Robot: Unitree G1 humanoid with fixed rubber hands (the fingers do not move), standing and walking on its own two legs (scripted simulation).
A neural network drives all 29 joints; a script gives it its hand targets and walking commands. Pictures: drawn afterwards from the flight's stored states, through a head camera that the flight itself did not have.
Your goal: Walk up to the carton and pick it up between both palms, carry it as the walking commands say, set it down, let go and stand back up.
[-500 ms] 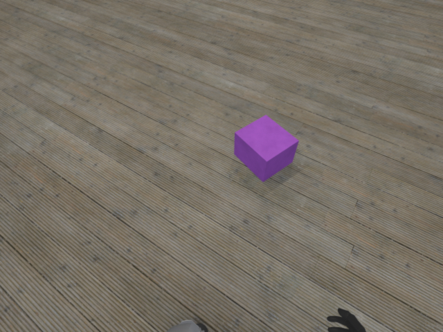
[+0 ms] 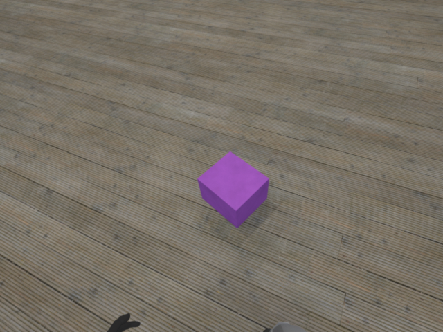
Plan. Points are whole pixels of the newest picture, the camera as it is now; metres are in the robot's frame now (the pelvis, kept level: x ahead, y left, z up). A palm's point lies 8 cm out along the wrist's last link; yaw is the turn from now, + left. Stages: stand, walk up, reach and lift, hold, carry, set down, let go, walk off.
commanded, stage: walk up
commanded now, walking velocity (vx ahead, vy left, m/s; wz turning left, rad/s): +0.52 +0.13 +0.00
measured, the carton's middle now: (233, 188) +0.81 -0.04 -0.67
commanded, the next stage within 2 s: none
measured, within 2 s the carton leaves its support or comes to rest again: neither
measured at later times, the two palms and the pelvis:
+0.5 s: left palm out of the picture +0.14 +0.23 -0.11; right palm (300, 201) +0.42 -0.19 -0.14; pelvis +0.27 +0.02 +0.00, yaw +0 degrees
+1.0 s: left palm (153, 177) +0.52 +0.18 -0.10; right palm (335, 204) +0.41 -0.27 -0.14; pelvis +0.44 -0.04 +0.02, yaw +0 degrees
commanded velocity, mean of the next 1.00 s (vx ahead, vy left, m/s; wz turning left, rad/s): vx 0.32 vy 0.04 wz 0.00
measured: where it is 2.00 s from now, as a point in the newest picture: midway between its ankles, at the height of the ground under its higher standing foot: (249, 283)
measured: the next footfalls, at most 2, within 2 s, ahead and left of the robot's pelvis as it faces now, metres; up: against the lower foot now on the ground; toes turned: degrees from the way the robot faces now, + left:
left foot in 0.50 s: +0.42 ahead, +0.14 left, +0.00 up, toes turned +9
right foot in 0.86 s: +0.50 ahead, -0.13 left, +0.00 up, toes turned -7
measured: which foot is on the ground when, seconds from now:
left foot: up 0.00-0.48, down 0.50-0.88, up 0.90-1.00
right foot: down 0.00-0.50, up 0.52-0.84, down 0.86-1.00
